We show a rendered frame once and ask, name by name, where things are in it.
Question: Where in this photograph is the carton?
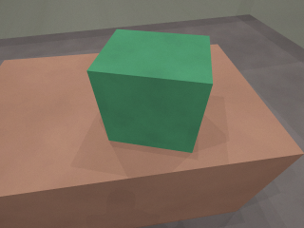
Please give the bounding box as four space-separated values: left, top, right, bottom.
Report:
86 28 213 153

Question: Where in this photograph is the pedestal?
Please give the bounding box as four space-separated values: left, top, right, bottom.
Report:
0 44 304 228

